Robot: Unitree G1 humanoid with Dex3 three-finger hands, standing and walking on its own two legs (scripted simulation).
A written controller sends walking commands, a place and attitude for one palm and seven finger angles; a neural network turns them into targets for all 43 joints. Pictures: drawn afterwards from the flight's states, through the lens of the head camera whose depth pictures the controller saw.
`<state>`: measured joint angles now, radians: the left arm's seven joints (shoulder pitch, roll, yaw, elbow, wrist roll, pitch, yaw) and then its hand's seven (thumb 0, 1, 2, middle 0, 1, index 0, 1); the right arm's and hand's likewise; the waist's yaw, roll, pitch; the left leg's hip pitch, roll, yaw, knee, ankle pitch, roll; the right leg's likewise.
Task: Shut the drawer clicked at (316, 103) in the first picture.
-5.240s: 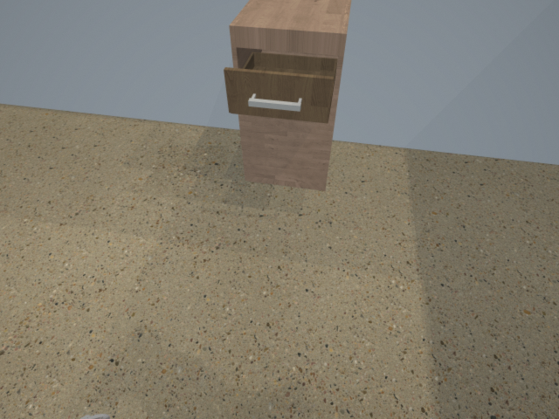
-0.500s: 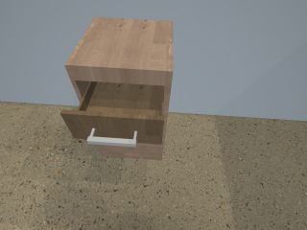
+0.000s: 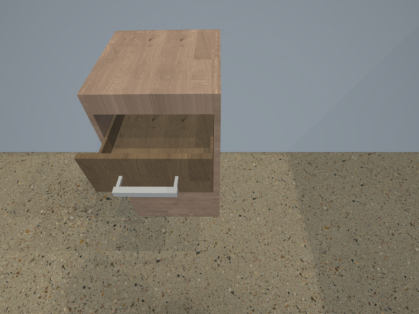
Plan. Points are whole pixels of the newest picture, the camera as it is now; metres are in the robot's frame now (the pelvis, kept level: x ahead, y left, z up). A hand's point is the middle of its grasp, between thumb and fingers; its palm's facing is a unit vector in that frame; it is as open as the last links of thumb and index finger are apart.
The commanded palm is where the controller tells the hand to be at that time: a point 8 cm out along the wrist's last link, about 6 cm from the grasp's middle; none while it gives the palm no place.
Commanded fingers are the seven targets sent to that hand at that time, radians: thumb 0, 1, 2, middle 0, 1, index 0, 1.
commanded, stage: come to a stop and stand still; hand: left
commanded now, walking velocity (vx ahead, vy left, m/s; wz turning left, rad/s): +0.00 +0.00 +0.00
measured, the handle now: (146, 185) +0.48 +0.21 -0.15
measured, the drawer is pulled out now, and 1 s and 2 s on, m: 0.19 0.19 0.19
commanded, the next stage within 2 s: look again from close up in 0.74 s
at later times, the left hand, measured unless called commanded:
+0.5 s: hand out of the picture +0.01 +0.13 -0.17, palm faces +0.03 -0.98 -0.19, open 7.3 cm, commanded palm none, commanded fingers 0.00 0.90 0.90 -0.20 -0.30 -0.20 -0.30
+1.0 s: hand out of the picture +0.01 +0.13 -0.17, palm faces +0.04 -0.98 -0.18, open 7.3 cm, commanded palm none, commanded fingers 0.00 0.90 0.90 -0.20 -0.30 -0.20 -0.30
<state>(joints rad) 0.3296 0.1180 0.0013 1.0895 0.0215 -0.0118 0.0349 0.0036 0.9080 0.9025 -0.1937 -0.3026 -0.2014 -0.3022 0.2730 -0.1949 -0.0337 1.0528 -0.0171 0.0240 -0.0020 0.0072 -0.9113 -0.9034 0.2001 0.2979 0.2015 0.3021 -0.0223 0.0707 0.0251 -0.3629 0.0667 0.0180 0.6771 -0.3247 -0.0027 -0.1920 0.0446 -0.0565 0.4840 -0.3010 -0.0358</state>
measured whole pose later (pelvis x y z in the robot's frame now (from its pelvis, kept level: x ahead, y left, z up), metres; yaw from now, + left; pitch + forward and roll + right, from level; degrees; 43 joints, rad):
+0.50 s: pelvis +0.02 -0.04 +0.00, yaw +0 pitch -1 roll +1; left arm 0.32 0.13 -0.01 1.11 0.01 -0.03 0.04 0.00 0.91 0.90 -0.19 -0.30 -0.20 -0.30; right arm 0.30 -0.13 0.02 1.14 -0.01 -0.01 -0.03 0.01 -0.91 -0.90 0.20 0.30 0.20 0.30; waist -0.01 0.01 0.01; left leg -0.19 0.05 0.04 0.45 -0.25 -0.04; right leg -0.12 0.05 -0.06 0.45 -0.32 -0.08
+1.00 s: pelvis +0.04 -0.04 +0.01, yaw +0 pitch -1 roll +1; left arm 0.33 0.14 -0.01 1.13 0.01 -0.02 0.04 0.00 0.91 0.90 -0.19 -0.30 -0.20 -0.30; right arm 0.27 -0.15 0.02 1.15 -0.01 -0.01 -0.04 0.01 -0.93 -0.90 0.20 0.30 0.20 0.30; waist 0.01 -0.01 0.01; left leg -0.16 0.05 0.05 0.43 -0.26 -0.04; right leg -0.08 0.05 -0.05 0.41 -0.32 -0.07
